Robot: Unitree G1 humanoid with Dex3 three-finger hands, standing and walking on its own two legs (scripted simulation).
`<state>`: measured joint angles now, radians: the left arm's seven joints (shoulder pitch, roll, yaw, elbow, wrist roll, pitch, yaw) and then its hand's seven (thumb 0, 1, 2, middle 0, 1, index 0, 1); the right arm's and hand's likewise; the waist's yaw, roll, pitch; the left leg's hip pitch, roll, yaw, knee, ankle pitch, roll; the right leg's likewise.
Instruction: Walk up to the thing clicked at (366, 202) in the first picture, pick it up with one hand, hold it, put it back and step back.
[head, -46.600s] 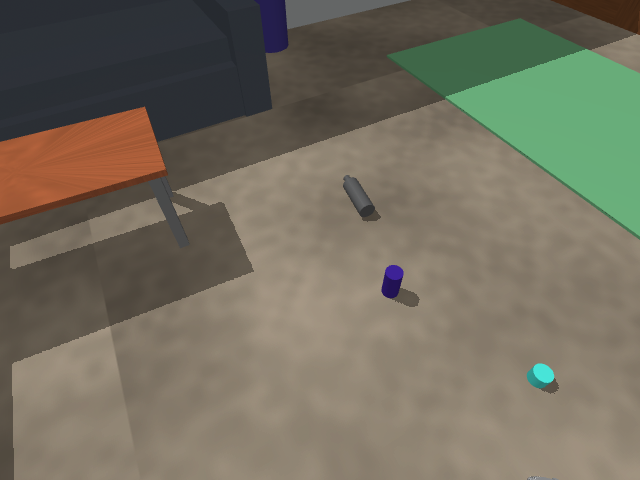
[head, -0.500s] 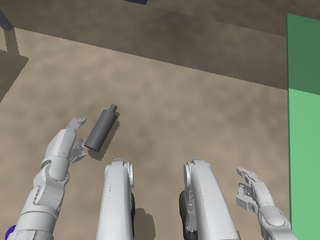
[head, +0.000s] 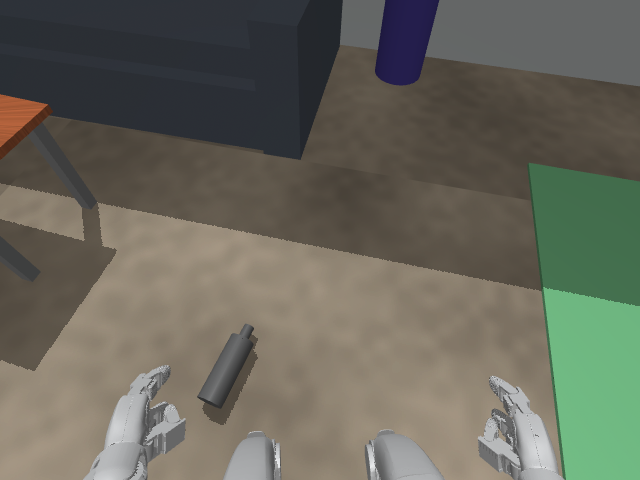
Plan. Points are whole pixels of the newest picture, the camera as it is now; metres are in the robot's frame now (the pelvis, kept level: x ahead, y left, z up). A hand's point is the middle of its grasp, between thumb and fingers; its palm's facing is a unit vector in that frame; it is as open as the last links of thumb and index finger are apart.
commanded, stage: home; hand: left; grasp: from above
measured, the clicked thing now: (230, 362) +0.47 +0.23 -0.65
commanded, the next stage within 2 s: none
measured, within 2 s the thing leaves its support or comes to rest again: neither
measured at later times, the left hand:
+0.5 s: hand (161, 445) +0.18 +0.19 -0.02, palm faces +0.07 -0.98 -0.19, open 7.4 cm
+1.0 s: hand (163, 447) +0.17 +0.18 -0.01, palm faces +0.06 -0.98 -0.20, open 7.4 cm
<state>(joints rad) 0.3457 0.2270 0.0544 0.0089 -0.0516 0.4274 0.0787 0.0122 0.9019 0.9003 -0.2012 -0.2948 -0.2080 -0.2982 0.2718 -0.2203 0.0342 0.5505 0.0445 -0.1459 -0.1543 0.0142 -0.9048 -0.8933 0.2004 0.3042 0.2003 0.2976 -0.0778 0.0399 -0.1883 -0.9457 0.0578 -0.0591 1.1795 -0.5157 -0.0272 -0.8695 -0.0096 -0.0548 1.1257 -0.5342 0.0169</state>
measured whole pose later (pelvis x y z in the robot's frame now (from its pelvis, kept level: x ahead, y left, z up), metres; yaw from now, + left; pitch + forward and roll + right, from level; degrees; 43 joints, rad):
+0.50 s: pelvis +0.02 +0.00 +0.03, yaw +1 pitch +9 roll -2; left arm 0.49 0.22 0.04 -0.11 -0.05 0.46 0.01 0.01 0.91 0.90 -0.20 -0.29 -0.20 -0.30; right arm 0.27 -0.22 0.03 0.53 0.00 -0.23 -0.18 0.02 -0.90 -0.89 0.20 0.30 0.20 0.30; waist -0.04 0.04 -0.16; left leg -0.69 0.04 -0.05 1.00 -0.48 -0.02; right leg -0.61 -0.02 -0.06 0.94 -0.50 0.03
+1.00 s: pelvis +0.01 +0.00 +0.03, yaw +1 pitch +9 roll -2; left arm 0.49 0.22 0.04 -0.12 -0.05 0.46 0.02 0.01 0.91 0.90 -0.20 -0.29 -0.20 -0.30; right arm 0.30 -0.22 0.03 0.55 0.01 -0.23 -0.18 0.02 -0.90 -0.89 0.20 0.30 0.20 0.30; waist -0.04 0.04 -0.16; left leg -0.70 0.05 -0.05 1.01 -0.47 -0.02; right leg -0.63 -0.02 -0.05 0.95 -0.49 0.02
